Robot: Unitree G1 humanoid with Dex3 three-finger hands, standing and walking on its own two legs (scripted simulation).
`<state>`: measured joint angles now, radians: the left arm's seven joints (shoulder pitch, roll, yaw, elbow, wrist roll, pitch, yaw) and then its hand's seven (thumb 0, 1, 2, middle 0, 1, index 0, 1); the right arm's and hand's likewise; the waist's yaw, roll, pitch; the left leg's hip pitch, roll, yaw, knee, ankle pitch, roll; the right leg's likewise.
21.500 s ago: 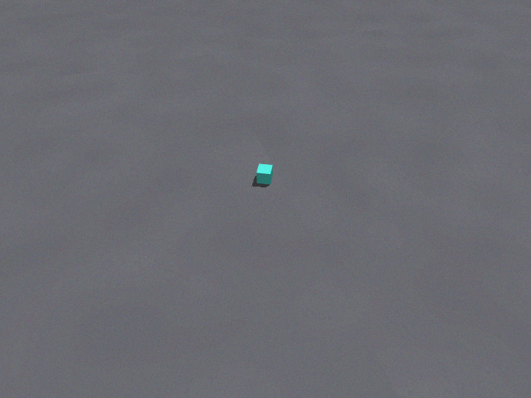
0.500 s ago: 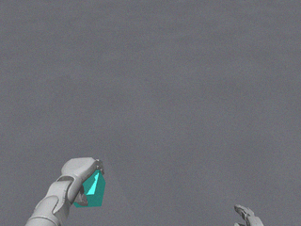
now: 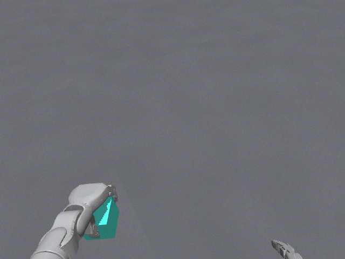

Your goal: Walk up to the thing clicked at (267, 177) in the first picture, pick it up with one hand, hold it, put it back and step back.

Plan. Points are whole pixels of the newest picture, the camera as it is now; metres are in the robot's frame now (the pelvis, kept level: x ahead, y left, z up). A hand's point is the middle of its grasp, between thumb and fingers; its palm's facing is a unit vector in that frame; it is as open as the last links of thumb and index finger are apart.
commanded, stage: crouch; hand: left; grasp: from above
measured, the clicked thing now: (99, 218) +0.28 +0.23 -0.09
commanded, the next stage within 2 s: lower in 1.76 s
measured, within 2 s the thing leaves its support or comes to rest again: neither
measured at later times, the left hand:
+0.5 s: hand (109, 227) +0.31 +0.25 -0.25, palm faces -0.44 +0.05 -0.89, open 10.4 cm
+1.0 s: hand (120, 242) +0.33 +0.27 -0.48, palm faces -0.49 -0.01 -0.87, open 10.5 cm
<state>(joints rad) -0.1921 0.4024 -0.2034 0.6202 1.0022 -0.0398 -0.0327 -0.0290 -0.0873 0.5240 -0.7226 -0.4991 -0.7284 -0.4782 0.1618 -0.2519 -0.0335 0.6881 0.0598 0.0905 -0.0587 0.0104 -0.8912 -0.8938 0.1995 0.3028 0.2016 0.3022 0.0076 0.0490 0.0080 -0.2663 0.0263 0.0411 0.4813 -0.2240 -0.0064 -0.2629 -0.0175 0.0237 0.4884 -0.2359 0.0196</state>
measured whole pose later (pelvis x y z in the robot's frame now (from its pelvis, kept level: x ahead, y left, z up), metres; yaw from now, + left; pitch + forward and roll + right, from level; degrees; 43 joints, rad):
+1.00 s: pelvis -0.06 +0.01 -0.31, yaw -1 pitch +38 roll -5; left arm -0.66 0.53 0.05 1.18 1.24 -0.19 0.38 -0.04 -0.08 0.53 -0.71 -0.50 -0.71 -0.49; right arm 0.15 -0.24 -0.05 0.75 -0.09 -0.06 0.05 0.01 -0.90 -0.89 0.20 0.30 0.20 0.30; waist -0.12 0.03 -0.18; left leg -1.97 0.02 -0.07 1.96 -0.65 0.00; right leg -1.90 -0.01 -0.03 1.92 -0.68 0.03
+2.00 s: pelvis -0.07 +0.00 -0.42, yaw -4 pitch +35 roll -6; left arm -0.83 0.67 0.13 1.41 1.28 -0.25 0.43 -0.03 -0.09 0.57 -0.70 -0.52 -0.69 -0.52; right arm 0.11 -0.26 -0.01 0.79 -0.15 -0.07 0.13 0.00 -0.92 -0.90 0.20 0.30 0.20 0.30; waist -0.16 -0.01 -0.07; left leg -2.28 0.03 -0.12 2.33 -0.68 -0.01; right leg -2.20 0.02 -0.05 2.28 -0.69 0.03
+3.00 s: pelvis -0.06 +0.00 -0.48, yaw -8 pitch +30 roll -9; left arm -0.87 0.79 0.19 1.64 1.34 -0.30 0.61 -0.03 -0.15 0.64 -0.70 -0.56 -0.69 -0.57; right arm 0.03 -0.28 0.09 0.82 -0.25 -0.11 0.20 0.00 -0.91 -0.89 0.20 0.30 0.20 0.30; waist -0.22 -0.07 0.03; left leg -2.37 0.03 -0.20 2.56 -0.73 -0.02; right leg -2.29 0.05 -0.10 2.45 -0.71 0.05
